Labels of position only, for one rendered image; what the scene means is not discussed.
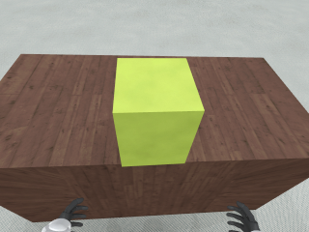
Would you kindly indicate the carton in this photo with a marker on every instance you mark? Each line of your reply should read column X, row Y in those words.
column 157, row 110

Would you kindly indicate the pedestal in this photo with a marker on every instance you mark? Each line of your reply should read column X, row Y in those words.
column 58, row 140

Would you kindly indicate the left robot hand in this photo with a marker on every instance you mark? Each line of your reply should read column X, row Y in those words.
column 69, row 214

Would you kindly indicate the robot left forearm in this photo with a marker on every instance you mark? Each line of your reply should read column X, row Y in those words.
column 58, row 225

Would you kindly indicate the right robot hand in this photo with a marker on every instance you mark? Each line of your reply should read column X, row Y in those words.
column 247, row 218

